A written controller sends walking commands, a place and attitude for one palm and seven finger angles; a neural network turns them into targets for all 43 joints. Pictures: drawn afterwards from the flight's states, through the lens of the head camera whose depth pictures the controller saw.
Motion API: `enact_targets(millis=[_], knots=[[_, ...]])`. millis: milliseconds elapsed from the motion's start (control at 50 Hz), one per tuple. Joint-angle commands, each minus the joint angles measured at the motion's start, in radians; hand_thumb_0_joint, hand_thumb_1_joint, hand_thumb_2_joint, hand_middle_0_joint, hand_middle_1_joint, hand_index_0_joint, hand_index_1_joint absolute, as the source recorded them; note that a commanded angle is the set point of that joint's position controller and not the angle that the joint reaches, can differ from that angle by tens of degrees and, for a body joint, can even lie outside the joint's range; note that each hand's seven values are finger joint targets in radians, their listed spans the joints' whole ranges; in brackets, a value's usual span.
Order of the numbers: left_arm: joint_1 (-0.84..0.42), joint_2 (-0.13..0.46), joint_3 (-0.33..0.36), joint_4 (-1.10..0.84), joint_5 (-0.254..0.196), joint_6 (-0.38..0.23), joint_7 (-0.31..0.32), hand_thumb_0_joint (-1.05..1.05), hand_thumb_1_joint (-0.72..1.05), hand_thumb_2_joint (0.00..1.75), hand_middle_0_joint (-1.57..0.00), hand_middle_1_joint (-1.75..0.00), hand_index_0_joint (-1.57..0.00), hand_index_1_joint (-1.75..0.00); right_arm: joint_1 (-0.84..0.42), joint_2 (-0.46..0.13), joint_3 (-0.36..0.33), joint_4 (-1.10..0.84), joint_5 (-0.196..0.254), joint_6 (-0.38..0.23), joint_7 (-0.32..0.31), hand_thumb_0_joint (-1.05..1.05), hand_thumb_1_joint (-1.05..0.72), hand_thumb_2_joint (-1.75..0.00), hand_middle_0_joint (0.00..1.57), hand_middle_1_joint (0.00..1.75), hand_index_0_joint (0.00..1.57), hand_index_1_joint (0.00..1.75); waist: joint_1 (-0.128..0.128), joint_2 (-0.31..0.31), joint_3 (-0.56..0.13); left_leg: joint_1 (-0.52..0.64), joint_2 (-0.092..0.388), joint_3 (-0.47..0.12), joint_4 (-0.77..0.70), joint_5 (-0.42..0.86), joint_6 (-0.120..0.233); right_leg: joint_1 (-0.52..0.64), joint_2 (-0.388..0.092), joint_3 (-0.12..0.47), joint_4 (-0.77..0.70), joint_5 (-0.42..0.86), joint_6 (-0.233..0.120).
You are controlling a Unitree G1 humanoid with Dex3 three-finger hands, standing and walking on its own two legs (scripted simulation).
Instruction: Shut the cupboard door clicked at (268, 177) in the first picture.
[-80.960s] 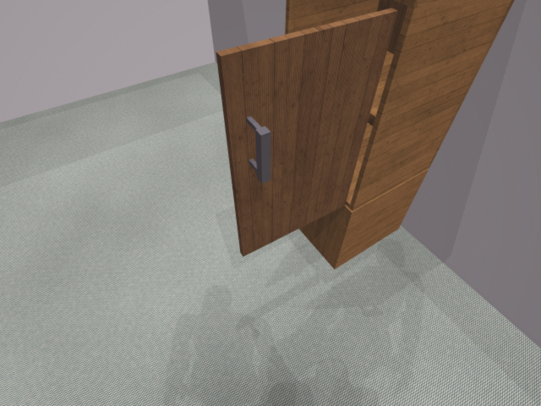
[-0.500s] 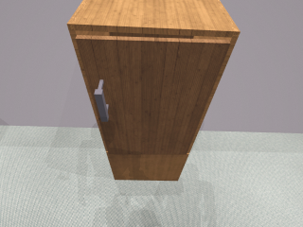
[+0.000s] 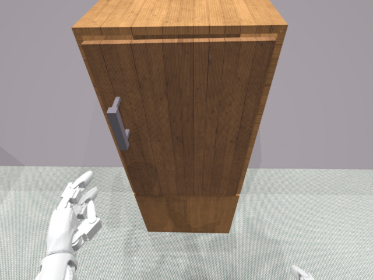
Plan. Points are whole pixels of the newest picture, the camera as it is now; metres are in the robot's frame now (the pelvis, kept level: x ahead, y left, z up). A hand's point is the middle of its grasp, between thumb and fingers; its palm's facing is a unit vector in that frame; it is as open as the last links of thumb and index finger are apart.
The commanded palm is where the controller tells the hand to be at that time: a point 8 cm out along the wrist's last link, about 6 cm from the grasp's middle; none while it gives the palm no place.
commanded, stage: raise the hand and make a fist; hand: left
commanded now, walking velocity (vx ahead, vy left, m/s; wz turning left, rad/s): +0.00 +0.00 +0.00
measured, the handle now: (120, 124) +0.45 +0.18 +0.11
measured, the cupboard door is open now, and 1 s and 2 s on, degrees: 1 1 1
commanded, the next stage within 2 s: bring the fist close to the handle in 1.70 s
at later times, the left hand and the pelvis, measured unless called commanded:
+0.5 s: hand (107, 251) +0.18 +0.16 +0.03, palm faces -0.14 -0.99 -0.01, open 4.7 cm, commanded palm +0.14 +0.23 +0.04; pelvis -0.06 -0.01 -0.03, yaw -4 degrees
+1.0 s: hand (71, 239) +0.18 +0.20 +0.08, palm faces +0.05 -1.00 -0.04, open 3.1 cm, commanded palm +0.16 +0.25 +0.08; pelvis -0.05 +0.02 -0.01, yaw -4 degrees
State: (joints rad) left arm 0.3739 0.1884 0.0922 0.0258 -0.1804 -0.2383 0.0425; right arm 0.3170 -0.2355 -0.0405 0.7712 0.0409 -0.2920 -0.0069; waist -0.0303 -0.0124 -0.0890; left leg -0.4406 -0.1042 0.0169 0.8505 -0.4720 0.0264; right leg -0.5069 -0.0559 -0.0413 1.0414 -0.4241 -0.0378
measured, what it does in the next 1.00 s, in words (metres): shifts its weight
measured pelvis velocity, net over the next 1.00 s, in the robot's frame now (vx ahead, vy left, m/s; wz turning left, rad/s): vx -0.05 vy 0.02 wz -0.06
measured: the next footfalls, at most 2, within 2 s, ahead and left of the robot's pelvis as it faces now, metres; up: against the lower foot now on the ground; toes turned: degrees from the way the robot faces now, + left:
none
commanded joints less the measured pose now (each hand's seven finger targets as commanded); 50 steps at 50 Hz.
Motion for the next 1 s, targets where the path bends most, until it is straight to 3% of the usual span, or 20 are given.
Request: enact_targets(millis=[0,20,40,60,80,100,120,160,200,240,260,300,340,400,420,480,560,660,820,980], knots=[[0.247,0.081,0.151,0.124,-0.117,-0.263,-0.274,0.00,0.90,0.90,-0.40,-0.52,-0.40,-0.52,-0.141,-0.129,-0.056,-0.218,-0.019,-0.038,0.012,0.00,-0.90,-0.90,0.20,0.30,0.20,0.30,0.030,-0.400,0.053,-0.385,0.073,-0.029,0.154,0.155,-0.083,-0.081,-0.055,0.194,-0.320,0.133,0.012],[0.287,0.165,0.206,0.117,-0.148,-0.313,-0.357,0.00,0.90,0.90,-0.42,-0.54,-0.42,-0.54,-0.139,-0.145,-0.058,-0.240,-0.017,-0.024,0.005,0.00,-0.90,-0.90,0.20,0.30,0.20,0.30,0.055,-0.332,0.042,-0.315,0.086,-0.017,0.297,0.268,-0.088,-0.011,-0.072,0.251,-0.273,0.606,0.028],[0.316,0.236,0.260,0.037,-0.153,-0.344,-0.413,0.00,0.90,0.90,-0.44,-0.56,-0.44,-0.56,-0.158,-0.144,-0.034,-0.276,-0.040,-0.006,-0.011,0.00,-0.90,-0.90,0.20,0.30,0.20,0.30,0.104,-0.314,-0.086,-0.281,0.059,0.020,0.414,0.239,-0.078,0.105,-0.092,0.291,-0.238,1.089,0.072],[0.349,0.263,0.281,0.021,-0.157,-0.342,-0.439,0.00,0.90,0.90,-0.46,-0.58,-0.46,-0.58,-0.159,-0.125,-0.033,-0.297,-0.049,0.018,-0.036,0.00,-0.90,-0.90,0.20,0.30,0.20,0.30,0.133,-0.355,-0.177,-0.295,0.056,0.037,0.470,0.135,-0.071,0.224,-0.134,0.381,-0.265,1.167,0.123],[0.272,0.240,0.264,-0.079,-0.172,-0.332,-0.445,0.00,0.90,0.90,-0.47,-0.60,-0.47,-0.60,-0.175,-0.112,-0.039,-0.321,-0.044,0.021,-0.051,0.00,-0.90,-0.90,0.20,0.30,0.20,0.30,0.132,-0.277,-0.244,-0.291,0.064,0.012,0.443,0.054,-0.062,0.218,-0.155,0.416,-0.312,1.055,0.146],[0.154,0.239,0.291,-0.143,-0.189,-0.306,-0.419,0.00,0.90,0.90,-0.49,-0.62,-0.49,-0.62,-0.196,-0.094,-0.051,-0.336,-0.024,0.015,-0.050,0.00,-0.90,-0.90,0.20,0.30,0.20,0.30,0.129,-0.122,-0.267,-0.334,0.075,0.002,0.359,-0.006,-0.054,0.133,-0.135,0.436,-0.371,0.553,0.108],[0.040,0.267,0.324,-0.241,-0.172,-0.294,-0.373,0.00,0.90,0.90,-0.51,-0.64,-0.51,-0.64,-0.204,-0.105,-0.040,-0.359,-0.021,0.014,-0.041,0.00,-0.90,-0.90,0.20,0.30,0.20,0.30,0.104,0.095,-0.196,-0.379,0.073,-0.037,0.271,0.011,-0.029,0.015,-0.077,0.351,-0.309,0.371,0.056],[0.014,0.180,0.297,-0.220,-0.165,-0.296,-0.282,0.00,0.90,0.90,-0.55,-0.68,-0.55,-0.68,-0.191,-0.075,-0.022,-0.344,-0.017,0.008,-0.027,0.00,-0.90,-0.90,0.20,0.30,0.20,0.30,0.078,0.190,-0.012,-0.316,0.072,-0.039,0.104,0.162,-0.017,-0.163,0.028,0.200,-0.245,0.109,0.008],[-0.022,0.102,0.213,-0.295,-0.158,-0.359,-0.235,0.00,0.90,0.90,-0.58,-0.72,-0.58,-0.72,-0.158,-0.087,-0.027,-0.342,-0.024,-0.016,-0.028,0.00,-0.90,-0.90,0.20,0.30,0.20,0.30,0.030,0.108,-0.076,-0.216,0.085,-0.074,0.105,0.220,-0.006,-0.225,0.059,0.139,-0.207,0.160,0.030],[-0.068,0.120,0.177,-0.351,-0.137,-0.403,-0.257,0.00,0.90,0.90,-0.62,-0.76,-0.62,-0.76,-0.085,-0.108,-0.035,-0.327,-0.037,-0.038,-0.036,0.00,-0.90,-0.90,0.20,0.30,0.20,0.30,-0.008,0.003,-0.298,-0.197,0.090,-0.077,0.174,0.364,0.002,-0.100,0.040,0.156,-0.136,0.474,0.079],[-0.073,0.119,0.135,-0.371,-0.131,-0.418,-0.293,0.00,0.90,0.90,-0.64,-0.78,-0.64,-0.78,-0.069,-0.112,-0.030,-0.319,-0.037,-0.047,-0.039,0.00,-0.90,-0.90,0.20,0.30,0.20,0.30,-0.014,0.065,-0.365,-0.195,0.085,-0.069,0.192,0.365,0.007,-0.100,0.037,0.149,-0.114,0.486,0.072],[-0.138,0.123,0.079,-0.331,-0.121,-0.412,-0.364,0.00,0.90,0.90,-0.68,-0.82,-0.68,-0.82,-0.078,-0.116,-0.017,-0.300,-0.029,-0.053,-0.052,0.00,-0.90,-0.90,0.20,0.30,0.20,0.30,-0.036,0.125,-0.319,-0.224,0.091,-0.075,0.197,0.281,0.010,-0.190,0.050,0.124,-0.119,0.297,0.048],[-0.104,0.131,0.082,-0.203,-0.135,-0.349,-0.413,0.00,0.90,0.90,-0.71,-0.86,-0.71,-0.86,-0.085,-0.131,-0.017,-0.310,-0.017,-0.050,-0.069,0.00,-0.90,-0.90,0.20,0.30,0.20,0.30,-0.039,0.026,-0.225,-0.294,0.095,-0.085,0.181,0.202,0.012,-0.195,0.052,0.133,-0.168,0.178,0.054],[-0.012,0.191,0.168,-0.133,-0.165,-0.202,-0.422,0.00,0.90,0.90,-0.77,-0.92,-0.77,-0.92,-0.111,-0.137,-0.016,-0.367,0.004,-0.023,-0.082,0.00,-0.90,-0.90,0.20,0.30,0.20,0.30,0.035,-0.066,-0.253,-0.347,0.084,-0.068,0.125,0.147,0.011,-0.066,0.031,0.174,-0.257,0.036,0.062],[0.020,0.239,0.245,-0.122,-0.176,-0.149,-0.403,0.00,0.90,0.90,-0.79,-0.94,-0.79,-0.94,-0.126,-0.128,-0.015,-0.382,0.007,-0.010,-0.081,0.00,-0.90,-0.90,0.20,0.30,0.20,0.30,0.082,-0.037,-0.287,-0.335,0.078,-0.065,0.102,0.161,0.008,-0.011,0.033,0.173,-0.261,0.024,0.055],[0.038,0.212,0.294,-0.241,-0.188,-0.067,-0.302,0.00,0.90,0.90,-0.84,-1.00,-0.84,-1.00,-0.154,-0.086,-0.001,-0.425,0.005,0.015,-0.073,0.00,-0.90,-0.90,0.20,0.30,0.20,0.30,0.121,0.000,-0.279,-0.273,0.076,-0.056,0.037,0.182,-0.002,0.029,0.029,0.140,-0.273,0.041,0.051],[0.026,0.157,0.237,-0.329,-0.144,-0.114,-0.173,0.00,0.90,0.90,-0.92,-1.08,-0.92,-1.08,-0.147,-0.083,0.009,-0.427,-0.014,0.016,-0.061,0.00,-0.90,-0.90,0.20,0.30,0.20,0.30,0.085,0.013,-0.163,-0.222,0.090,-0.074,-0.018,0.172,0.000,-0.068,0.068,0.054,-0.254,0.029,0.027],[-0.032,0.099,0.061,-0.298,-0.093,-0.185,-0.209,0.00,0.90,0.90,-1.01,-1.18,-1.01,-1.18,-0.101,-0.132,0.018,-0.411,-0.023,-0.019,-0.054,0.00,-0.90,-0.90,0.20,0.30,0.20,0.30,0.009,0.031,-0.081,-0.208,0.098,-0.101,-0.031,0.062,0.005,-0.184,0.085,0.016,-0.246,-0.064,0.017],[-0.086,0.227,0.187,-0.397,-0.107,-0.136,-0.192,0.00,0.90,0.90,-1.15,-1.34,-1.15,-1.34,-0.111,-0.133,0.031,-0.420,-0.013,-0.036,-0.074,0.00,-0.90,-0.90,0.20,0.30,0.20,0.30,0.060,0.102,-0.177,-0.133,0.090,-0.124,-0.105,0.022,0.001,-0.072,0.086,0.010,-0.266,-0.058,0.006],[-0.062,0.121,0.080,-0.370,-0.096,-0.065,-0.184,0.00,0.90,0.90,-1.30,-1.50,-1.30,-1.50,-0.102,-0.134,0.042,-0.413,-0.014,-0.027,-0.055,0.00,-0.90,-0.90,0.20,0.30,0.20,0.30,0.029,0.095,-0.085,-0.076,0.103,-0.132,-0.132,0.137,-0.012,-0.061,0.094,-0.028,-0.281,0.081,0.007]])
